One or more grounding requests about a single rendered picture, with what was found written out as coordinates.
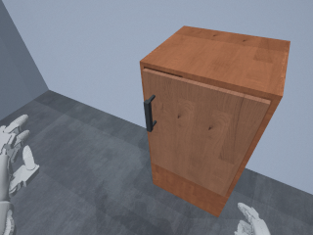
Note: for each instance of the left robot forearm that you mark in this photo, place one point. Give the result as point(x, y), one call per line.
point(7, 224)

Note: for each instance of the robot right hand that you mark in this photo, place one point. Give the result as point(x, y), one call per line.
point(257, 226)

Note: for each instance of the cupboard door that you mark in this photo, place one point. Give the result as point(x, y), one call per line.
point(202, 132)

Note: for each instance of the robot left hand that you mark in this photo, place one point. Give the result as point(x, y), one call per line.
point(10, 144)

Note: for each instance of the handle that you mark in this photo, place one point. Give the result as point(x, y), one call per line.
point(148, 114)

